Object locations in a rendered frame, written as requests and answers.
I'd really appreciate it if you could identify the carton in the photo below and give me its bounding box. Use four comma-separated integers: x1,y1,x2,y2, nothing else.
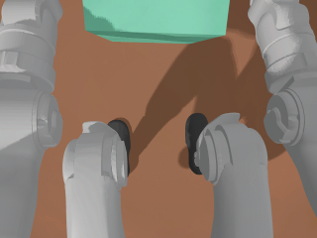
82,0,230,44

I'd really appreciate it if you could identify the robot left foot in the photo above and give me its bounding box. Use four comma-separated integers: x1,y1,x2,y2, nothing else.
107,119,131,177

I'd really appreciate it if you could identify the robot left upper arm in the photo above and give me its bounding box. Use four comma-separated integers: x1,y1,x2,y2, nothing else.
0,88,63,238

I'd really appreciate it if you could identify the right robot forearm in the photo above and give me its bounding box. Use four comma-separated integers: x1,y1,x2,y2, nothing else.
248,0,317,94

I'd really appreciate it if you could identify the right robot thigh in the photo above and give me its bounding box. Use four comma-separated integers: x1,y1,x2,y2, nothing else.
199,123,273,238

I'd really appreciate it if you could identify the left robot forearm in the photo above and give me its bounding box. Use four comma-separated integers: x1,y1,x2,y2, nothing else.
0,0,63,94

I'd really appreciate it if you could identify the robot right upper arm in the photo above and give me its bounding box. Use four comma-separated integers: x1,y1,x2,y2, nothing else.
264,85,317,217

